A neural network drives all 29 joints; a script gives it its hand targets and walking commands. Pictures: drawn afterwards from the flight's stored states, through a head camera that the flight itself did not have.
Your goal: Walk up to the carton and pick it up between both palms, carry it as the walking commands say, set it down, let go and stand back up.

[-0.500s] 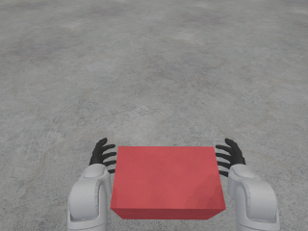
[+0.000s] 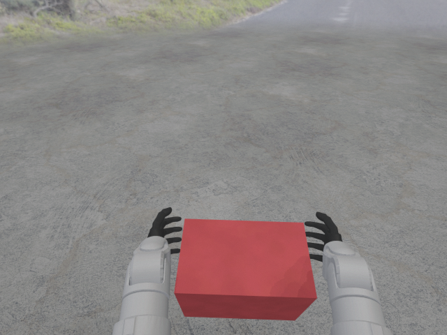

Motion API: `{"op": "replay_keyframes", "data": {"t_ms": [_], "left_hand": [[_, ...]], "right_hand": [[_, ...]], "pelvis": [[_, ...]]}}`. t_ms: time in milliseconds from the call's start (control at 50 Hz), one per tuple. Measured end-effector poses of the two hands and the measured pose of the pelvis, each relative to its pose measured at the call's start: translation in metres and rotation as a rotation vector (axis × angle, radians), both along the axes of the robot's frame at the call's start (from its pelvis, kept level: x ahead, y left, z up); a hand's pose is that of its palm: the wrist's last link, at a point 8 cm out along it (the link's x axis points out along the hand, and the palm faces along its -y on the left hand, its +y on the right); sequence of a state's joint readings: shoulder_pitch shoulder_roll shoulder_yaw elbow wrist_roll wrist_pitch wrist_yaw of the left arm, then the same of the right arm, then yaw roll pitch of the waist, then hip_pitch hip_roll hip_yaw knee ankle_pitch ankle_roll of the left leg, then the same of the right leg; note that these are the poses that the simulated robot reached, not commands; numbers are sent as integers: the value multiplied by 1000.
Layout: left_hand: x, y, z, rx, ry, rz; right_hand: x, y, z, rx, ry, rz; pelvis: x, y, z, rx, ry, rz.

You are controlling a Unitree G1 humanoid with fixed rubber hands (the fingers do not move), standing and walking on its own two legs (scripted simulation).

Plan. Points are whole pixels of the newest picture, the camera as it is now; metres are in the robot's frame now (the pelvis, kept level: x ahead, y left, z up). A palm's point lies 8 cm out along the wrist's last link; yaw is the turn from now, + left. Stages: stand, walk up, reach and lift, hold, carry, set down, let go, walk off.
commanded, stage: hold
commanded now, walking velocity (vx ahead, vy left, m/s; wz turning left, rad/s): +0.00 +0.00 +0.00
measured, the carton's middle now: (241, 271) +0.30 -0.01 -0.04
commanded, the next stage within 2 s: set down in 0.50 s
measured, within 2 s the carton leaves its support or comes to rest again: neither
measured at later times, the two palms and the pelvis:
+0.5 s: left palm (154, 248) +0.30 +0.16 +0.05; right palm (327, 249) +0.29 -0.17 +0.05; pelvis +0.02 +0.00 +0.01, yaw -1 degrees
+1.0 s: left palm (156, 257) +0.31 +0.17 +0.00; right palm (316, 264) +0.30 -0.16 +0.00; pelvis +0.01 +0.02 +0.00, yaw -1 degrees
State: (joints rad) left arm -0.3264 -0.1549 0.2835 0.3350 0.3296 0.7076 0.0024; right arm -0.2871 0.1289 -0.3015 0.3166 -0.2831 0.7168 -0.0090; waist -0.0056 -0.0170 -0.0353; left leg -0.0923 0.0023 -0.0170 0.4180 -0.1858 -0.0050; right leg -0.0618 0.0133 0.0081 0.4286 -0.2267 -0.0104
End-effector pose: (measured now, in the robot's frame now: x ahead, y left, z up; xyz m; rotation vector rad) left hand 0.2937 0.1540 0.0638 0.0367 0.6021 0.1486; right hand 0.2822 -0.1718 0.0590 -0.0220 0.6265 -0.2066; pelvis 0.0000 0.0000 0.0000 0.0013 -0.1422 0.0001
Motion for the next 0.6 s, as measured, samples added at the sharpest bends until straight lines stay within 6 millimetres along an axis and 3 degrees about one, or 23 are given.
{"op": "replay_keyframes", "data": {"t_ms": [240, 440, 600], "left_hand": [[5, 8, -4, -7, 6, -10], [2, 5, -9, -28, 8, -4], [3, 14, -15, -10, 38, -10]], "right_hand": [[8, 5, -2, -8, 13, 39], [7, 3, -3, -16, 18, 17], [4, 12, -12, -5, 47, 32]], "pelvis": [[4, -13, 1, -5, 1, -3], [14, -3, 5, -4, 25, -9], [16, 7, 5, -8, 32, -6]]}}
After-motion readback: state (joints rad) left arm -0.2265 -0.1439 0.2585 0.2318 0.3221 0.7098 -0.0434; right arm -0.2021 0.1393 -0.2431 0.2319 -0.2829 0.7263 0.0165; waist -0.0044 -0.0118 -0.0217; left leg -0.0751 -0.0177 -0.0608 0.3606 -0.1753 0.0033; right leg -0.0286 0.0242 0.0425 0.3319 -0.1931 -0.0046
